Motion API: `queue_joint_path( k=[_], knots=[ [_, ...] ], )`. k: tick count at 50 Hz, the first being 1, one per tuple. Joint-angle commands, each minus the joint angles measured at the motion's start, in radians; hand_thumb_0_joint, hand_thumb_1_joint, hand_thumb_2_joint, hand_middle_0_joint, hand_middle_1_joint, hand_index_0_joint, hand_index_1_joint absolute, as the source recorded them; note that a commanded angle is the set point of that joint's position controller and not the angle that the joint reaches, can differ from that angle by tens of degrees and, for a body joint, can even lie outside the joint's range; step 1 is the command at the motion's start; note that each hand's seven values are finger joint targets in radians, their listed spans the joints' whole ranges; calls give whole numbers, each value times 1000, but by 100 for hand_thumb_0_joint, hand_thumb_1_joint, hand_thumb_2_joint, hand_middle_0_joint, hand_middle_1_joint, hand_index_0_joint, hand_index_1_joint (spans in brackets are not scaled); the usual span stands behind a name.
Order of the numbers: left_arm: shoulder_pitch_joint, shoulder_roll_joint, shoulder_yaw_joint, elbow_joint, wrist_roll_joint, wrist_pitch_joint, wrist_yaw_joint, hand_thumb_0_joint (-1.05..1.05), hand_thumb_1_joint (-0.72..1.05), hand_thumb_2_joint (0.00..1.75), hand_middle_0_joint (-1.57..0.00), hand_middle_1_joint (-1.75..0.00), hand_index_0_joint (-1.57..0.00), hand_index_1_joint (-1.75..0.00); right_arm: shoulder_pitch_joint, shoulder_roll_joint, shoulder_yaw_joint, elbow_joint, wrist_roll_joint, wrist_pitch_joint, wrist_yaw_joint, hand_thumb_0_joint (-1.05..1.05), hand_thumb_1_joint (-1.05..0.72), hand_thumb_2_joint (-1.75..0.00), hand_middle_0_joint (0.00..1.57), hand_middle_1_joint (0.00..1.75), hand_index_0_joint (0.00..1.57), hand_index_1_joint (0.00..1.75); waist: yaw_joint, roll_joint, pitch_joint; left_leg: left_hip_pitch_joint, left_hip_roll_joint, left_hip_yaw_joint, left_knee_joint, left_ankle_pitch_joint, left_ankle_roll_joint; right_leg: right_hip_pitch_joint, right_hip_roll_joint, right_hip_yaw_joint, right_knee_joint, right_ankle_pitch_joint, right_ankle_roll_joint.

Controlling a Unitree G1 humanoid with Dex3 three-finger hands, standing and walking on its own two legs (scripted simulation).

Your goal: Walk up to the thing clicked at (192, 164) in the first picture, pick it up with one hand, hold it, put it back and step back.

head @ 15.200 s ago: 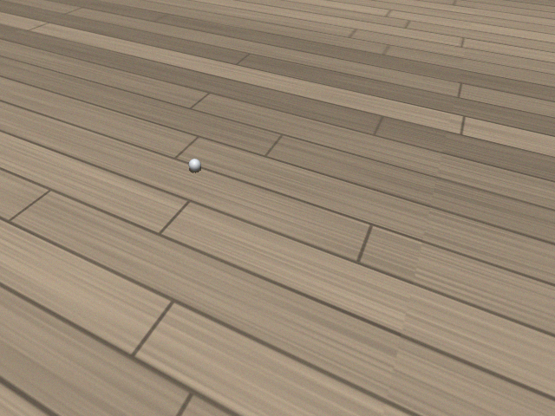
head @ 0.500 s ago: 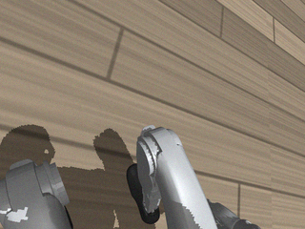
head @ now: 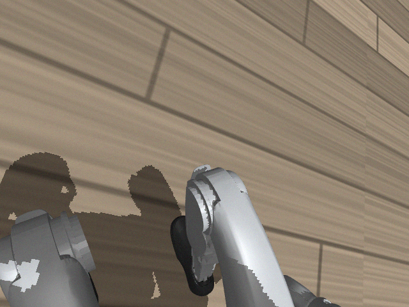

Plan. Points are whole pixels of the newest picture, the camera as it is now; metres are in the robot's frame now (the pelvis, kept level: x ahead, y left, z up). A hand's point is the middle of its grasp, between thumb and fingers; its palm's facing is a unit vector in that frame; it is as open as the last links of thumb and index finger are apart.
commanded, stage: close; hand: left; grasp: from above
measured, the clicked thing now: out of the picture +0.41 +0.33 -0.27
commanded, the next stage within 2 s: settle in 1.18 s
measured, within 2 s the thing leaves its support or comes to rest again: leaves its support in 1.56 s
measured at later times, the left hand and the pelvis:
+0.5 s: hand out of the picture +0.40 +0.34 -0.26, palm faces -0.45 -0.21 -0.87, open 10.7 cm; pelvis +0.00 +0.00 +0.00, yaw +0 degrees
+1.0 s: hand out of the picture +0.39 +0.31 -0.25, palm faces -0.39 -0.09 -0.92, open 8.5 cm; pelvis -0.01 +0.00 +0.00, yaw +0 degrees
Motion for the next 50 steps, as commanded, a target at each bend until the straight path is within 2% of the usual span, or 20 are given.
queue_joint_path(
  k=[1,4,5,8,12,16,17,18,19,22,26,27,28,30,33,35,38,41,45,50],
  knots=[
    [-201,182,23,-65,51,-30,121,0,-12,70,-30,-91,-34,-86,160,-345,-90,6,-14,2,-14,0,-89,-90,20,30,20,30,-61,469,-621,489,24,123,-277,267,10,305,51,-152,-184,306,-96],
    [-186,196,20,-62,86,7,181,0,-8,66,-32,-87,-36,-82,142,-353,-106,20,-18,-6,-15,0,-88,-89,20,30,20,30,-55,447,-597,471,26,125,-286,205,14,290,56,-147,-207,252,-96],
    [-193,194,24,-40,91,25,195,0,-6,64,-34,-85,-39,-80,146,-350,-104,11,-20,-9,-13,0,-88,-90,20,30,20,30,-66,447,-585,469,24,128,-289,197,13,272,52,-145,-205,244,-97],
    [-214,193,10,-61,79,80,232,0,-4,61,-35,-83,-40,-78,129,-352,-117,20,-18,-21,-10,0,-88,-89,20,30,20,30,-69,446,-583,452,28,129,-293,154,15,274,49,-126,-218,210,-97],
    [-267,180,14,-74,14,151,240,0,-3,60,-35,-82,-40,-76,128,-346,-128,21,-3,-35,-1,0,-89,-90,20,30,20,30,-64,455,-614,441,35,120,-296,143,15,266,45,-111,-219,208,-96],
    [-284,168,14,-33,-62,182,149,0,1,57,-38,-81,-44,-76,151,-337,-126,10,12,-51,2,0,-89,-90,20,30,20,30,-82,414,-581,386,32,133,-262,134,31,269,40,-92,-234,200,-88],
    [-244,209,55,-14,-72,183,120,0,2,55,-40,-78,-45,-73,153,-353,-130,-10,14,-55,-2,0,-89,-90,20,30,20,30,-64,401,-610,389,30,132,-265,166,34,290,38,-97,-238,226,-87],
    [-228,215,57,8,-78,181,86,0,3,57,-42,-78,-47,-73,159,-345,-128,1,20,-57,-4,0,-89,-90,20,30,20,30,-59,407,-594,376,25,135,-265,167,32,291,35,-90,-222,219,-91],
    [-208,249,88,-12,-81,171,65,0,3,59,-42,-80,-47,-75,169,-348,-130,14,21,-54,-9,0,-89,-90,20,30,20,30,-36,423,-623,395,24,129,-275,193,28,302,34,-98,-217,236,-92],
    [-211,166,31,-48,-75,136,1,0,7,53,-44,-80,-49,-74,168,-329,-116,9,8,-49,-9,0,-89,-90,20,30,20,30,-61,487,-663,497,25,112,-290,269,9,320,36,-123,-181,303,-99],
    [-250,171,-14,-113,-65,70,-34,0,10,50,-45,-79,-51,-73,172,-337,-108,4,12,-31,-10,0,-89,-90,20,30,20,30,-70,516,-671,521,26,109,-290,280,5,333,33,-138,-181,318,-96],
    [-215,162,-18,-90,-61,58,-37,0,9,51,-46,-79,-51,-73,169,-338,-109,9,15,-21,-14,0,-89,-90,20,30,20,30,-57,505,-677,498,25,117,-286,278,10,345,40,-132,-192,317,-98],
    [-201,127,-35,-80,-60,45,-37,0,10,56,-48,-78,-52,-73,179,-334,-103,8,14,-14,-18,0,-89,-90,20,30,20,30,-65,477,-673,495,23,114,-286,288,9,347,39,-137,-194,328,-96],
    [-217,100,-56,-65,-45,16,-22,0,16,57,-51,-79,-56,-74,179,-331,-89,-2,7,-7,-14,0,-89,-90,20,30,20,30,-84,454,-615,477,24,106,-287,262,11,314,37,-147,-192,311,-94],
    [-192,151,-14,-60,-5,-16,28,0,23,57,-57,-76,-61,-71,177,-335,-79,-13,8,1,-19,0,-89,-89,20,30,20,30,-55,463,-625,499,21,111,-290,276,9,315,44,-149,-186,318,-97],
    [-188,145,-18,-32,23,-28,70,0,28,52,-59,-75,-65,-69,147,-332,-69,-20,0,-3,-16,0,-89,-90,20,30,20,30,-65,436,-575,463,23,115,-284,234,13,288,48,-153,-188,284,-95],
    [-191,183,0,-50,67,-9,143,0,29,46,-59,-72,-65,-65,145,-352,-92,-3,-8,-6,-28,0,-88,-89,20,30,20,30,-62,432,-575,465,22,128,-290,179,16,295,56,-140,-220,233,-97],
    [-201,193,6,-88,82,27,207,0,34,40,-62,-67,-69,-60,140,-352,-106,12,-18,-19,-27,0,-88,-89,20,30,20,30,-69,434,-584,467,26,129,-297,161,12,294,53,-135,-232,208,-95],
    [-240,158,-3,-106,34,98,251,0,40,40,-68,-62,-74,-56,131,-347,-123,20,-12,-37,-15,0,-88,-89,20,30,20,30,-81,448,-595,459,34,125,-295,142,11,277,43,-123,-231,199,-93],
    [-278,157,-6,-76,-35,162,211,0,42,43,-71,-60,-76,-55,145,-353,-123,16,5,-57,-4,0,-89,-89,20,30,20,30,-88,443,-602,434,35,132,-271,163,19,285,42,-98,-235,231,-91]
  ],
)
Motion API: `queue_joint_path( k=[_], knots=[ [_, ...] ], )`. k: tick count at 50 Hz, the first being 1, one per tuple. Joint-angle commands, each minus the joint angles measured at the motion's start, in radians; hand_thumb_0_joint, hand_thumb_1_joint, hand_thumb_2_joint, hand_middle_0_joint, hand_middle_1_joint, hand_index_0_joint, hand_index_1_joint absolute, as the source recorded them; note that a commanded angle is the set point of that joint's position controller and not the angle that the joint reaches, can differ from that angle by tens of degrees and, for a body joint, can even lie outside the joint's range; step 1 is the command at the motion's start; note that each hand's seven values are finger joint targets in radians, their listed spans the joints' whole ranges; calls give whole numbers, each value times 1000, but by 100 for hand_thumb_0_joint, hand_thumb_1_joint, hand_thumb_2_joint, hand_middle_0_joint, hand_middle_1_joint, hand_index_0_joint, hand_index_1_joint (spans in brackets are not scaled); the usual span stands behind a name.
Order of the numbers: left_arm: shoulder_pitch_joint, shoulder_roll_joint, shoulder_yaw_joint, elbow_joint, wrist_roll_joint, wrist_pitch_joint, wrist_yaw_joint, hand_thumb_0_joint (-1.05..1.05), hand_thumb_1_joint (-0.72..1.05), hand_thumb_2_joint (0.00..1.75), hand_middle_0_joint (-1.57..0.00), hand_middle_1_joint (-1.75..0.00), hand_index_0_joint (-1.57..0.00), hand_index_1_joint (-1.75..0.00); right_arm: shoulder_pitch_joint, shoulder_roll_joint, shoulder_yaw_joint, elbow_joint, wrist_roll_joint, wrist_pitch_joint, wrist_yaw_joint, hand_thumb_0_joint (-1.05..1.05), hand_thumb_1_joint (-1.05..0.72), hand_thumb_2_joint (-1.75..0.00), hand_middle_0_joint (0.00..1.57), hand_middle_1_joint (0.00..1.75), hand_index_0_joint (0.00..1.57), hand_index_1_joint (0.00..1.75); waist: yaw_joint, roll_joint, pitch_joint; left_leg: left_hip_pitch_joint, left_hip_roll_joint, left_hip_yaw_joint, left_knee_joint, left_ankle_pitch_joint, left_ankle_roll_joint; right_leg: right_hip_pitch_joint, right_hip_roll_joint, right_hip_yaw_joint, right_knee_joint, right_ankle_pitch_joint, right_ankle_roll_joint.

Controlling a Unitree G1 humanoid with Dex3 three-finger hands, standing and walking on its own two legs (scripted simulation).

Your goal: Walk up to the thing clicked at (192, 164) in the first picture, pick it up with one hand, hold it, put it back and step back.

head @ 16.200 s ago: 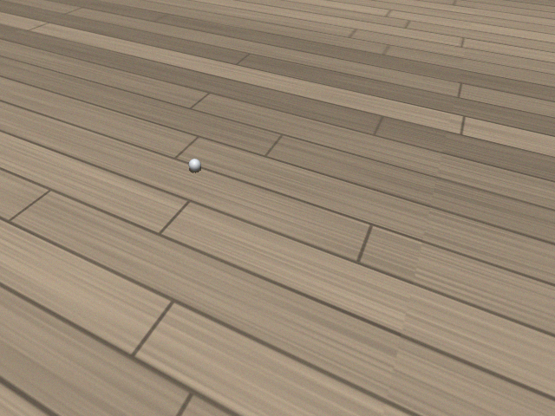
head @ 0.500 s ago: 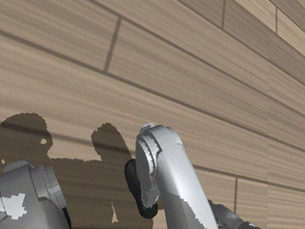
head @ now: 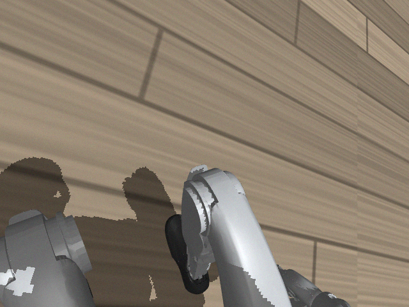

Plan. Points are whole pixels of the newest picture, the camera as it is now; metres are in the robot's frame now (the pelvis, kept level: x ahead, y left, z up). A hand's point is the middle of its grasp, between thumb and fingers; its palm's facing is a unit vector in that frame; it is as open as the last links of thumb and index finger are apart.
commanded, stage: close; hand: left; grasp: from above
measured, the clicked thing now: out of the picture +0.42 +0.33 -0.27
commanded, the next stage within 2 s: settle in 0.18 s
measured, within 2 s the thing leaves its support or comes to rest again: leaves its support in 0.56 s
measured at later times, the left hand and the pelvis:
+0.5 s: hand out of the picture +0.40 +0.33 -0.25, palm faces -0.45 -0.19 -0.87, open 7.6 cm; pelvis +0.00 +0.00 -0.01, yaw +0 degrees
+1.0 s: hand out of the picture +0.40 +0.34 -0.16, palm faces -0.44 -0.14 -0.88, open 7.5 cm; pelvis +0.00 +0.00 +0.01, yaw +4 degrees
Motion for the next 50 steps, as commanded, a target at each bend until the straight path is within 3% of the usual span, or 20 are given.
queue_joint_path(
  k=[1,5,7,10,14,20,22,26,30,31,32,33,35,38,41,42,44,45,49,50],
  knots=[
    [-308,209,11,-96,-84,55,1,0,44,41,-72,-61,-77,-55,172,-332,-93,4,23,-30,-2,0,-88,-89,20,30,20,30,-70,467,-589,419,24,129,-246,136,23,286,28,-103,-217,191,-87],
    [-257,312,106,-37,-95,45,-88,0,49,40,-77,-60,-82,-54,202,-330,-80,-1,28,-35,-1,0,-89,-90,20,30,20,30,-38,494,-618,441,16,121,-259,208,18,317,18,-117,-184,236,-91],
    [-266,277,66,-32,-86,27,-130,0,50,34,-76,-59,-82,-52,180,-323,-69,-7,15,-30,-1,0,-89,-90,20,30,20,30,-57,499,-616,448,16,117,-254,203,16,327,19,-123,-170,237,-92],
    [-251,281,56,-38,-70,1,-159,0,55,36,-80,-61,-86,-54,182,-328,-70,-22,21,-16,-8,0,-89,-90,20,30,20,30,-48,473,-617,433,10,123,-255,196,24,339,24,-122,-186,233,-91],
    [-186,251,58,-23,-64,-47,-161,0,63,44,-88,-62,-93,-56,196,-330,-66,-26,8,12,-13,0,-89,-90,20,30,20,30,-36,453,-625,421,11,124,-265,215,24,363,36,-125,-196,249,-91],
    [-253,289,67,-87,-43,-85,-142,0,58,53,-89,-68,-95,-62,205,-325,-55,-32,3,27,-26,0,-90,-90,20,30,20,30,-39,503,-657,465,13,118,-264,208,19,334,35,-135,-179,240,-93],
    [-268,264,43,-89,-30,-84,-141,0,58,52,-89,-68,-94,-63,197,-315,-51,-34,0,25,-26,0,-90,-90,20,30,20,30,-55,506,-624,457,15,116,-262,180,17,304,31,-139,-171,219,-92],
    [-272,307,98,-226,-6,-80,-113,0,62,57,-92,-70,-97,-64,198,-315,-76,-28,5,30,-27,0,-90,-90,20,30,20,30,-10,617,-719,530,12,111,-289,203,2,275,27,-145,-148,231,-103],
    [-251,274,114,-291,2,-58,-109,0,71,59,-97,-71,-102,-65,200,-308,-119,-24,18,30,-15,0,-90,-90,20,30,20,30,1,658,-742,534,13,123,-292,222,-5,237,27,-135,-136,249,-107],
    [-236,304,156,-328,1,-49,-105,0,71,61,-98,-71,-103,-66,212,-308,-130,-19,23,36,-15,0,-90,-90,20,30,20,30,26,676,-778,552,9,130,-299,251,-6,244,23,-130,-136,269,-108],
    [-241,247,113,-314,1,-36,-115,0,72,61,-99,-70,-104,-65,209,-295,-142,-23,31,35,-9,0,-90,-90,20,30,20,30,12,664,-740,522,8,144,-281,238,-2,216,21,-121,-135,260,-108],
    [-248,235,111,-313,-6,-28,-122,0,74,59,-99,-70,-105,-64,211,-295,-149,-19,32,33,-4,0,-90,-90,20,30,20,30,7,635,-717,500,8,145,-286,220,3,206,22,-120,-143,245,-107],
    [-219,215,121,-380,-17,-5,-143,0,74,58,-99,-70,-105,-65,226,-295,-181,-21,51,40,-3,0,-90,-90,20,30,20,30,45,660,-781,541,3,152,-317,241,0,207,20,-107,-162,247,-113],
    [-221,67,15,-366,-64,21,-197,0,68,55,-97,-68,-102,-63,218,-272,-198,-6,76,41,-1,0,-91,-90,20,30,20,30,41,613,-763,522,0,149,-347,174,8,165,13,-102,-183,197,-113],
    [-191,136,69,-356,-81,52,-245,0,64,51,-93,-67,-99,-61,250,-292,-231,-7,104,60,-15,0,-90,-90,20,30,20,30,78,569,-816,509,-4,157,-358,188,17,178,7,-83,-197,200,-113],
    [-208,60,23,-359,-88,57,-269,0,63,50,-93,-67,-99,-61,264,-272,-231,-10,108,69,-14,0,-90,-90,20,30,20,30,60,531,-799,477,-7,167,-351,186,25,192,10,-70,-211,199,-112],
    [-256,25,-20,-411,-103,58,-306,0,61,44,-92,-64,-98,-58,263,-246,-226,-6,124,84,-19,0,-91,-90,20,30,20,30,59,469,-795,439,-13,183,-333,194,38,228,15,-51,-242,209,-109],
    [-240,76,17,-397,-111,57,-320,0,61,43,-91,-65,-97,-59,262,-252,-230,-26,126,89,-27,0,-91,-90,20,30,20,30,66,426,-790,413,-18,187,-330,189,45,254,12,-41,-257,196,-105],
    [-257,112,41,-460,-114,29,-380,0,60,48,-94,-64,-99,-59,281,-245,-245,-25,145,117,-51,0,-91,-90,20,30,20,30,87,401,-815,425,-22,191,-353,165,44,290,3,-20,-264,149,-110],
    [-276,64,6,-482,-114,18,-393,0,60,49,-95,-63,-99,-58,272,-230,-239,-38,149,122,-56,0,-91,-90,20,30,20,30,80,391,-820,422,-26,194,-355,163,43,293,1,-19,-271,147,-111]
  ],
)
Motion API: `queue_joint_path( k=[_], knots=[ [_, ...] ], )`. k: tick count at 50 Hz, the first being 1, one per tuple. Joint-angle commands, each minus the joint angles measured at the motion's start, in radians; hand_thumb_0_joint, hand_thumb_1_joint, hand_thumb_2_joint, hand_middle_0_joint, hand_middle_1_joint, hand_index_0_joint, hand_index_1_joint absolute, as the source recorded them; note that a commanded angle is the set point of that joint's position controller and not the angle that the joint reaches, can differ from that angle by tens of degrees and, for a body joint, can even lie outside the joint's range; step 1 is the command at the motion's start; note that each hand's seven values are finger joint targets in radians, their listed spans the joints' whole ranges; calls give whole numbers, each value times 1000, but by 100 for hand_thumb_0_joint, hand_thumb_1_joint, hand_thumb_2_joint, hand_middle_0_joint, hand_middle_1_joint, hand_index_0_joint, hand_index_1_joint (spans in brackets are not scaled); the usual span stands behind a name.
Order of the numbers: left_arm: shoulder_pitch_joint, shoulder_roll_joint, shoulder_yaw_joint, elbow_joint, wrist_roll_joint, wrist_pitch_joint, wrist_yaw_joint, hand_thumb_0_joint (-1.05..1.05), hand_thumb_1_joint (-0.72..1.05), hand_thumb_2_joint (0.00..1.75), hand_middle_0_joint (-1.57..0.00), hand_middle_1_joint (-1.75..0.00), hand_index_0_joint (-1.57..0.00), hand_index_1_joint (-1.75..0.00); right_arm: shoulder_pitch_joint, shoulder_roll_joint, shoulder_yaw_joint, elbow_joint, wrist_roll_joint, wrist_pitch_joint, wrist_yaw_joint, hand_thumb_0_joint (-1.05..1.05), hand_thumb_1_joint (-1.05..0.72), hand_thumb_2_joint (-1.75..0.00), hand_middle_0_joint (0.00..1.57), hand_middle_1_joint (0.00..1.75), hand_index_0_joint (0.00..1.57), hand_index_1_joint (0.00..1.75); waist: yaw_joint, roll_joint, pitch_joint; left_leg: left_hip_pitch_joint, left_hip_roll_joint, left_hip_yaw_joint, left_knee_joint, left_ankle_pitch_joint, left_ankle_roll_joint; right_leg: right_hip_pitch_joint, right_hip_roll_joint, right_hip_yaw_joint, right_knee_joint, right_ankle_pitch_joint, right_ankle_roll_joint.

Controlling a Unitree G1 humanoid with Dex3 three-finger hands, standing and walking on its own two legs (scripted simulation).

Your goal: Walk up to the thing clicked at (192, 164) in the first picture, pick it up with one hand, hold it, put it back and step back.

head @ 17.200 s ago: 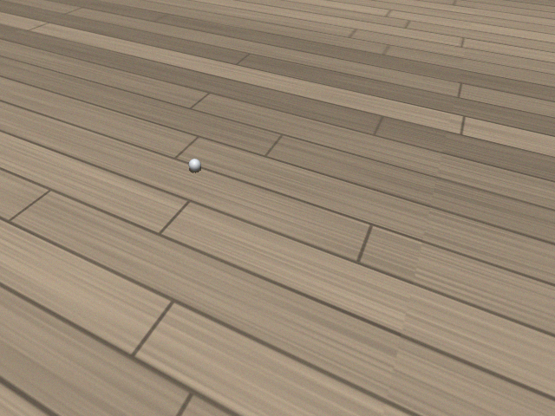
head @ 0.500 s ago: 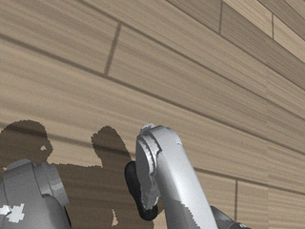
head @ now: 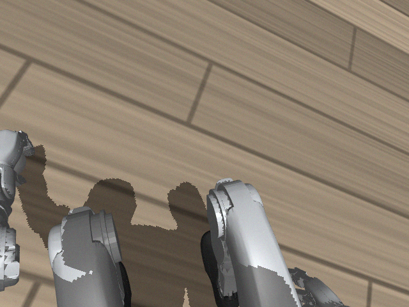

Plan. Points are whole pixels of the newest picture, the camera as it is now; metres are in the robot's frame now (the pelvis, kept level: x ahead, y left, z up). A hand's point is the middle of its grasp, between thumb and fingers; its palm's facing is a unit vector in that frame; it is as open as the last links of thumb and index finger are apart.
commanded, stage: settle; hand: left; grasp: from above
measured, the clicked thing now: (5, 161) +0.43 +0.33 -0.19
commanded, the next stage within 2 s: lift in 0.20 s
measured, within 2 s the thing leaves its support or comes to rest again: neither
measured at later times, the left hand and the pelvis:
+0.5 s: hand out of the picture +0.41 +0.32 -0.11, palm faces -0.43 -0.10 -0.90, open 7.5 cm; pelvis -0.01 +0.00 +0.03, yaw +3 degrees
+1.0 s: hand out of the picture +0.35 +0.32 +0.05, palm faces -0.40 -0.11 -0.91, open 7.5 cm; pelvis -0.01 +0.00 +0.15, yaw +6 degrees
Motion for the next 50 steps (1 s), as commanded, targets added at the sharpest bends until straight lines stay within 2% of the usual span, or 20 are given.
queue_joint_path(
  k=[1,3,8,14,15,16,17,20,23,25,27,29,33,34,36,41,45,46,47,50],
  knots=[
    [-341,257,18,-221,-15,-33,-16,0,61,47,-94,-64,-100,-59,192,-242,-86,-26,27,20,-34,0,-91,-90,20,30,20,30,-21,235,-642,451,-18,110,-261,137,38,346,34,-77,-251,159,-96],
    [-297,273,36,-217,-10,-48,-23,0,60,44,-93,-63,-98,-58,198,-231,-88,-28,25,34,-47,0,-91,-90,20,30,20,30,-6,228,-638,439,-22,123,-262,142,36,372,33,-64,-266,146,-97],
    [-322,320,71,-301,7,-73,-26,0,63,46,-95,-63,-100,-58,206,-216,-99,-33,32,68,-78,0,-91,-90,20,30,20,30,17,235,-702,454,-25,144,-271,154,36,411,28,-37,-292,139,-100],
    [-304,269,49,-292,19,-59,-25,0,65,57,-98,-64,-102,-61,229,-213,-117,-23,43,90,-108,0,-91,-90,20,30,20,30,21,254,-734,543,-24,147,-314,189,35,382,18,-60,-301,210,-100],
    [-318,255,36,-303,18,-55,-27,0,71,49,-103,-67,-109,-61,230,-208,-115,-22,45,95,-111,0,-94,-91,20,30,20,30,20,253,-740,537,-24,146,-320,195,35,387,19,-63,-297,220,-100],
    [-316,256,43,-305,14,-50,-28,0,63,56,-95,-59,-101,-54,236,-212,-120,-18,48,97,-115,0,-89,-89,20,30,20,30,27,253,-745,548,-28,147,-333,193,36,378,15,-69,-301,222,-100],
    [-304,258,41,-285,11,-41,-34,0,68,49,-102,-65,-107,-60,235,-208,-124,-22,49,98,-119,0,-94,-91,20,30,20,30,28,250,-740,557,-25,146,-338,185,36,377,17,-65,-306,211,-102],
    [-300,249,40,-342,-16,-14,-61,0,65,58,-98,-67,-102,-63,245,-208,-138,-25,64,107,-126,0,-92,-90,20,30,20,30,60,295,-788,620,-27,149,-389,188,30,382,9,-68,-317,213,-108],
    [-279,218,13,-378,-40,7,-111,0,64,62,-99,-67,-102,-63,247,-202,-147,-33,78,116,-132,0,-92,-90,20,30,20,30,55,280,-781,639,-27,141,-421,182,32,390,7,-68,-336,210,-108],
    [-258,244,30,-417,-43,9,-144,0,63,63,-99,-65,-102,-62,241,-206,-157,-43,89,126,-141,0,-92,-90,20,30,20,30,72,281,-774,647,-29,135,-445,165,32,390,1,-63,-345,195,-107],
    [-233,201,7,-467,-54,8,-174,0,62,62,-98,-65,-101,-62,235,-196,-163,-59,95,135,-148,0,-92,-90,20,30,20,30,71,279,-764,656,-27,131,-471,134,33,398,0,-59,-367,171,-107],
    [-197,230,25,-514,-55,5,-190,0,61,64,-97,-67,-101,-64,235,-196,-167,-69,105,142,-156,0,-92,-90,20,30,20,30,88,259,-763,666,-29,130,-498,116,37,426,1,-53,-397,151,-106],
    [-148,195,8,-635,-89,-3,-226,0,59,64,-95,-69,-98,-65,227,-185,-177,-97,121,151,-174,0,-92,-90,20,30,20,30,93,240,-769,701,-28,127,-551,93,37,463,-1,-41,-447,130,-101],
    [-139,178,-6,-656,-97,-5,-233,0,56,62,-93,-68,-97,-65,225,-180,-179,-105,124,151,-178,0,-92,-91,20,30,20,30,88,232,-760,713,-25,124,-567,85,37,468,1,-40,-465,122,-101],
    [-121,200,10,-716,-104,-2,-236,0,55,63,-91,-70,-94,-66,221,-178,-183,-114,134,156,-189,0,-92,-90,20,30,20,30,103,214,-781,746,-25,128,-587,93,39,496,1,-32,-502,122,-100],
    [-26,144,-17,-783,-129,27,-253,0,55,68,-91,-74,-94,-70,210,-164,-188,-135,150,163,-209,0,-91,-90,20,30,20,30,112,202,-761,822,-22,124,-674,98,36,563,1,-25,-576,128,-97],
    [1,146,-11,-894,-150,59,-263,0,55,69,-89,-76,-93,-72,191,-154,-194,-154,163,169,-228,0,-91,-90,20,30,20,30,124,195,-800,913,-22,124,-744,109,36,656,-1,-13,-649,135,-94],
    [29,153,-8,-892,-149,70,-267,0,56,69,-90,-77,-94,-73,182,-149,-193,-156,166,171,-235,0,-91,-90,20,30,20,30,129,195,-777,926,-21,121,-773,97,34,673,0,-12,-667,124,-93],
    [56,118,-23,-901,-156,79,-272,0,55,69,-90,-77,-94,-73,173,-145,-194,-156,169,173,-241,0,-91,-90,20,30,20,30,128,193,-756,938,-20,122,-797,91,34,686,0,-10,-687,123,-91],
    [108,88,-43,-930,-170,108,-284,0,54,68,-89,-77,-93,-73,152,-135,-191,-165,178,176,-257,0,-91,-90,20,30,20,30,130,176,-717,1008,-15,110,-878,77,30,742,1,-8,-749,119,-88]
  ],
)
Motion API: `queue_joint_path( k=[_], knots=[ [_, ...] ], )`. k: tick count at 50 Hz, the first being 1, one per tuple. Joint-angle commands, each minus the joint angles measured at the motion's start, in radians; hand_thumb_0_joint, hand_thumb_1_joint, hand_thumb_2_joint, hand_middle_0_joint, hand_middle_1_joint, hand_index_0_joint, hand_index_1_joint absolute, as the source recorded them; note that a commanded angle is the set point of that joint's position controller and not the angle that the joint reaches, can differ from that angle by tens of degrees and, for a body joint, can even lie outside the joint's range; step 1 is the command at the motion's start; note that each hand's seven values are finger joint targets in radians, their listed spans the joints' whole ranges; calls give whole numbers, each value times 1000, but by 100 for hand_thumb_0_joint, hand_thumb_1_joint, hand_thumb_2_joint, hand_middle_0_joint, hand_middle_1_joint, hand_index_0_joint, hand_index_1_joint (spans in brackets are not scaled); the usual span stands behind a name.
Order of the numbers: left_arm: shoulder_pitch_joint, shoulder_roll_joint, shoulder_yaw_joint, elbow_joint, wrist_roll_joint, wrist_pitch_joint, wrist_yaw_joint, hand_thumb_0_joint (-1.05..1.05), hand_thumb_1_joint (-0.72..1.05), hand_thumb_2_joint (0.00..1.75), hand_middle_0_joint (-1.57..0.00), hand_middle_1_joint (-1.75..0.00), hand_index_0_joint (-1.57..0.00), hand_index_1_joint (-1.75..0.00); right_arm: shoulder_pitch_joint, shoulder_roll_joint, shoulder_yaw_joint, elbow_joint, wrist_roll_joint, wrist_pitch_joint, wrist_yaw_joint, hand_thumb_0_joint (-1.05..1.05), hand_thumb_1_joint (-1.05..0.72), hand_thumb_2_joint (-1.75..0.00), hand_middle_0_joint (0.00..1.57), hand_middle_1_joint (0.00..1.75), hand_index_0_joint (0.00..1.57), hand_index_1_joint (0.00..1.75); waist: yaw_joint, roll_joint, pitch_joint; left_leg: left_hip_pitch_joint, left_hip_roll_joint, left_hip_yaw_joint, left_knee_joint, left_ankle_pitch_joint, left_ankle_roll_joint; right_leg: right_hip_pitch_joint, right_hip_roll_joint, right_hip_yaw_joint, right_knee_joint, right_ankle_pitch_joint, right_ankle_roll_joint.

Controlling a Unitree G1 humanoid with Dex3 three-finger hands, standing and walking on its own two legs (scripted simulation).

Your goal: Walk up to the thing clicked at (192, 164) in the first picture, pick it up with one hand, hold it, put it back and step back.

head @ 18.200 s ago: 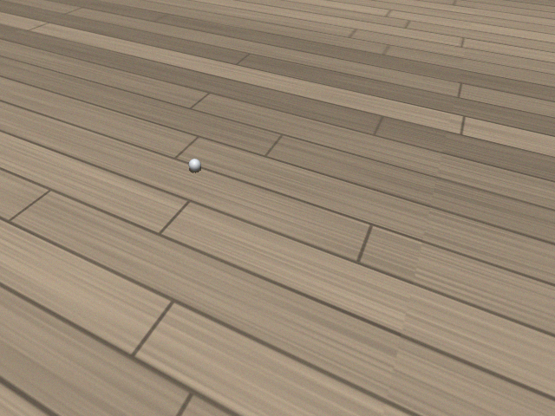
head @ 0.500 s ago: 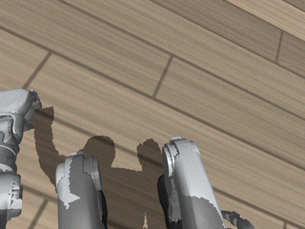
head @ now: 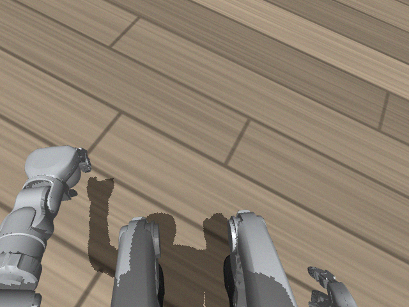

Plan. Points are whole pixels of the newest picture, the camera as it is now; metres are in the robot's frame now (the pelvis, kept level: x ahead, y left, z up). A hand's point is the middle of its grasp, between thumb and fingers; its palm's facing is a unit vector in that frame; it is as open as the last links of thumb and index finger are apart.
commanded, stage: lift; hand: left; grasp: from above
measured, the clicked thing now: (63, 173) +0.41 +0.29 -0.11
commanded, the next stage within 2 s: hold in 1.00 s
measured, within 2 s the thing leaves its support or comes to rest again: neither
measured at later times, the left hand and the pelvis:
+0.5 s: hand (7, 165) +0.35 +0.26 +0.10, palm faces -0.44 -0.10 -0.89, open 7.4 cm; pelvis +0.03 +0.00 +0.18, yaw +2 degrees
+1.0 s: hand out of the picture +0.37 +0.24 +0.19, palm faces -0.44 -0.10 -0.89, open 7.4 cm; pelvis +0.07 +0.00 +0.27, yaw +2 degrees
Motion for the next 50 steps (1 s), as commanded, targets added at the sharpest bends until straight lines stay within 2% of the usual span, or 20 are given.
queue_joint_path(
  k=[1,6,8,10,11,12,13,14,16,23,24,25,27,30,32,38,41,47,48,50],
  knots=[
    [-256,237,73,-281,-32,43,29,0,54,67,-89,-76,-93,-72,100,-189,-68,-79,15,-18,-38,0,-91,-90,20,30,20,30,-1,138,-567,601,-19,21,-427,21,16,367,42,-46,-346,80,-73],
    [-154,183,32,-328,-42,84,2,0,54,67,-89,-77,-93,-73,78,-172,-61,-81,29,-15,-64,0,-92,-90,20,30,20,30,8,131,-539,739,-12,23,-540,73,10,489,44,-39,-445,127,-71],
    [-128,198,52,-371,-48,93,-1,0,54,64,-89,-75,-92,-71,75,-165,-55,-81,34,-14,-74,0,-91,-90,20,30,20,30,18,117,-518,767,-14,34,-581,89,12,557,40,-28,-498,137,-70],
    [-131,176,38,-379,-55,98,-5,0,54,64,-89,-75,-93,-71,71,-153,-48,-77,37,-17,-83,0,-92,-90,20,30,20,30,4,99,-464,793,-14,41,-624,75,13,599,42,-18,-553,125,-68],
    [-123,176,36,-387,-53,99,-7,0,54,64,-89,-75,-93,-71,67,-150,-47,-76,39,-18,-88,0,-92,-90,20,30,20,30,10,97,-457,822,-13,37,-649,82,12,625,43,-18,-572,132,-68],
    [-133,174,26,-384,-49,100,-8,0,53,64,-88,-77,-92,-73,64,-147,-44,-78,40,-21,-93,0,-92,-91,20,30,20,30,3,82,-446,847,-16,44,-670,82,13,657,45,-11,-607,129,-68],
    [-118,185,43,-364,-53,102,-8,0,52,64,-87,-75,-91,-71,65,-149,-44,-74,43,-24,-98,0,-92,-91,20,30,20,30,7,78,-415,863,-11,33,-704,59,11,670,43,-10,-626,112,-66],
    [-113,149,11,-370,-49,100,-9,0,51,63,-87,-75,-91,-71,59,-142,-38,-77,44,-27,-102,0,-92,-90,20,30,20,30,5,84,-376,881,-9,22,-748,37,8,680,44,-11,-644,100,-67],
    [-119,144,11,-340,-48,100,-7,0,50,65,-85,-77,-89,-73,60,-140,-37,-70,43,-35,-109,0,-91,-90,20,30,20,30,10,74,-340,921,-6,18,-797,22,7,709,46,-6,-692,93,-67],
    [-86,85,-34,-266,-59,95,-20,0,50,63,-83,-78,-88,-73,72,-135,-36,-53,47,-71,-122,0,-91,-90,20,30,20,30,24,60,-279,1069,-1,23,-936,81,-1,861,47,7,-838,146,-67],
    [-70,60,-53,-259,-58,95,-20,0,50,63,-83,-79,-88,-74,75,-130,-35,-57,48,-74,-123,0,-91,-90,20,30,20,30,16,53,-270,1083,-5,23,-950,106,-3,884,48,6,-857,163,-68],
    [-63,79,-31,-254,-63,93,-16,0,50,62,-82,-80,-87,-74,75,-128,-37,-57,49,-77,-123,0,-91,-90,20,30,20,30,31,43,-269,1098,-7,29,-967,111,-2,922,47,10,-884,166,-67],
    [-64,52,-57,-257,-62,91,-10,0,50,62,-84,-79,-88,-74,78,-120,-32,-61,51,-82,-124,0,-91,-91,20,30,20,30,27,34,-261,1132,-15,44,-995,147,-2,973,49,14,-927,190,-69],
    [-86,55,-53,-246,-48,88,11,0,52,61,-84,-80,-89,-74,94,-121,-35,-45,48,-88,-128,0,-91,-91,20,30,20,30,27,26,-263,1188,-19,56,-1028,223,-4,1033,53,12,-967,251,-69],
    [-92,83,-31,-228,-41,88,31,0,54,64,-87,-77,-92,-73,99,-121,-37,-43,50,-88,-129,0,-91,-91,20,30,20,30,27,10,-230,1202,-28,79,-1050,240,1,1077,51,25,-1019,259,-68],
    [-134,76,-34,-223,-26,110,70,0,53,68,-87,-79,-91,-75,114,-126,-41,-20,43,-86,-121,0,-91,-90,20,30,20,30,38,28,-253,1344,-27,84,-1132,367,-6,1191,46,28,-1091,377,-62],
    [-96,38,-55,-194,-35,128,67,0,51,70,-85,-82,-89,-78,117,-122,-43,-11,41,-81,-117,0,-91,-90,20,30,20,30,35,7,-242,1377,-31,89,-1157,418,-3,1242,44,34,-1135,434,-55],
    [-67,16,-75,-151,-56,138,43,0,55,72,-89,-80,-93,-77,104,-121,-46,-24,44,-74,-110,0,-91,-90,20,30,20,30,48,-20,-179,1431,-34,99,-1243,420,-2,1318,40,34,-1221,432,-52],
    [-76,0,-89,-154,-56,135,35,0,56,72,-89,-81,-93,-77,109,-123,-47,-24,47,-74,-109,0,-91,-90,20,30,20,30,34,-28,-181,1438,-35,100,-1246,432,-1,1323,41,39,-1227,448,-50],
    [-78,10,-83,-161,-54,129,24,0,55,73,-89,-82,-93,-78,112,-124,-48,-26,47,-72,-109,0,-91,-90,20,30,20,30,40,-26,-177,1453,-34,103,-1262,460,0,1350,40,39,-1243,473,-49]
  ],
)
